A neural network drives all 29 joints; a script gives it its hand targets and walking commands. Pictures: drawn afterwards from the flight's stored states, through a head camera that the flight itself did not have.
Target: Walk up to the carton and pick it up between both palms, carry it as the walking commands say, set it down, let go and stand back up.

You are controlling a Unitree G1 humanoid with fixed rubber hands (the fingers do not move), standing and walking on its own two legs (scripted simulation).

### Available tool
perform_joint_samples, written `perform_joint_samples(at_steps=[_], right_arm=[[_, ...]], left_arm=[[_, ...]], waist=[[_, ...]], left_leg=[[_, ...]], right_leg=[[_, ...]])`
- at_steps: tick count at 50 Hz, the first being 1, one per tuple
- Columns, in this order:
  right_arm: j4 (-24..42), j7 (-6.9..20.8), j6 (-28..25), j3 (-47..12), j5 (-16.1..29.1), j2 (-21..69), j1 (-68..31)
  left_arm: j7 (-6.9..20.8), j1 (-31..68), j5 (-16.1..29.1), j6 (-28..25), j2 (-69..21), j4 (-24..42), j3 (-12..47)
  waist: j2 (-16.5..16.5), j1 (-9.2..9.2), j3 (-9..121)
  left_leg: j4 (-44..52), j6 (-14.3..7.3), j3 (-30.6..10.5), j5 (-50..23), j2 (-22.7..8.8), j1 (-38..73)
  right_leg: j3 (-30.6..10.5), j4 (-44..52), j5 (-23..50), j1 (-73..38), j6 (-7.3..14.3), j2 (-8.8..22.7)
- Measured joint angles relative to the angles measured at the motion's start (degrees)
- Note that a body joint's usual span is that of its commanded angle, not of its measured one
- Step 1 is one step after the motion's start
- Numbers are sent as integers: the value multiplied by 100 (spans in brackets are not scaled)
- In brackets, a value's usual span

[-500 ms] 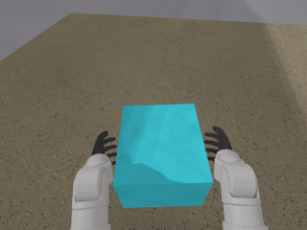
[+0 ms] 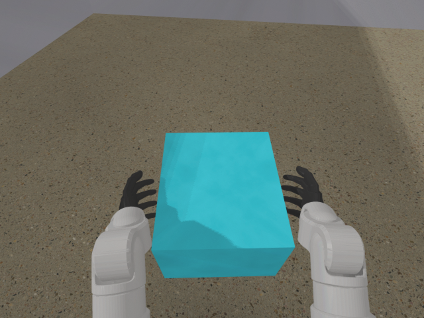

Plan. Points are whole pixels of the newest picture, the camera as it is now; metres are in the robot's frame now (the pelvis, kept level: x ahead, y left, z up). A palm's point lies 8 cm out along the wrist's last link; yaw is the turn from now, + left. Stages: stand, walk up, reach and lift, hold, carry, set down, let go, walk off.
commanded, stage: carry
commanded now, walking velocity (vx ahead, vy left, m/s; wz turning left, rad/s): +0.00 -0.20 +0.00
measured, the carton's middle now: (218, 202) +0.35 +0.01 +0.01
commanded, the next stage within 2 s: none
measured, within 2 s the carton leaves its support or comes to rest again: neither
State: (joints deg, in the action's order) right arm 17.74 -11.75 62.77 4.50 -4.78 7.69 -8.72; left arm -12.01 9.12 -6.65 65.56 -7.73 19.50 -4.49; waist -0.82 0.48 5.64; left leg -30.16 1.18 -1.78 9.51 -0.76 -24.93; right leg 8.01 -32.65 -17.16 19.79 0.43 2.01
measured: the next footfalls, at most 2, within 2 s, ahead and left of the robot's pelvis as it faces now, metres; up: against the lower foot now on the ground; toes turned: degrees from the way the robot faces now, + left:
left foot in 1.68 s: -0.02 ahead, +0.16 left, +0.00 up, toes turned +0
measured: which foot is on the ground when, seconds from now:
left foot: down 0.00-1.00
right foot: down 0.00-1.00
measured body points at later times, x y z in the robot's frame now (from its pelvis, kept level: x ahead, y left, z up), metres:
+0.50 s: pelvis +0.00 -0.02 +0.00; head +0.00 -0.02 +0.45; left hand +0.28 +0.13 +0.08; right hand +0.27 -0.18 +0.08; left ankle +0.06 +0.13 -0.73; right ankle +0.00 -0.10 -0.73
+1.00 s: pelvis +0.00 -0.02 +0.00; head -0.01 -0.02 +0.45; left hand +0.28 +0.13 +0.09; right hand +0.27 -0.18 +0.08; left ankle +0.06 +0.13 -0.73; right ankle +0.00 -0.10 -0.73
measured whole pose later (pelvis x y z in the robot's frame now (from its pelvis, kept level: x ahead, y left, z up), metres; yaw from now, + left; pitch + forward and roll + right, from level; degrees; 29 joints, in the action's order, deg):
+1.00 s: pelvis +0.00 -0.02 +0.00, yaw -1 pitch +4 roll +0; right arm 20.5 -12.3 71.4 4.4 -5.1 7.7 -8.7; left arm -12.5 9.1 -6.7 72.5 -7.7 21.7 -3.9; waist -0.8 -0.6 6.7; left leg -31.1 3.1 -1.8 10.3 -2.9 -24.9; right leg 8.0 -32.8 -17.3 19.8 3.2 -0.1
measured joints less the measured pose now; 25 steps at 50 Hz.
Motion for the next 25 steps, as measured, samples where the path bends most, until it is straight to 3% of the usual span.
perform_joint_samples(at_steps=[10, 25], right_arm=[[263, -73, 809, -4, -30, -1, 1], [275, -69, 903, -5, -30, 0, 0]], left_arm=[[-30, 0, 0, 715, 0, 214, 55], [-42, 0, 0, 759, 0, 215, 55]], waist=[[0, -57, 144], [-1, -111, 26]], left_leg=[[-74, 155, -7, 73, -220, -2], [-96, 198, -3, 82, -217, -2]], right_leg=[[-3, -1, -16, 4, 269, -224], [-4, -10, -16, -3, 279, -216]])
